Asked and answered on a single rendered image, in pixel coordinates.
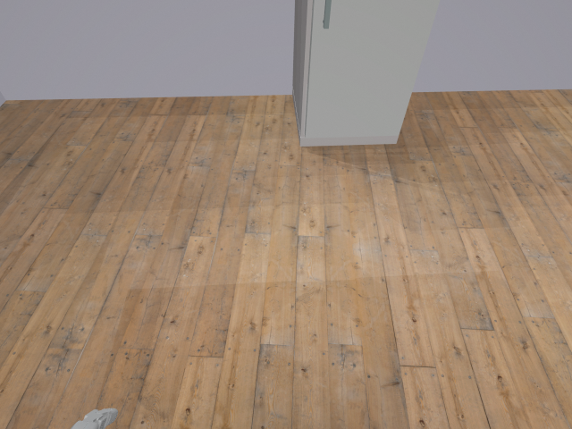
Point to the fridge door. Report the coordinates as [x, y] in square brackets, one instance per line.
[362, 69]

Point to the robot left hand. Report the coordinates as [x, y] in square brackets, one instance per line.
[97, 419]

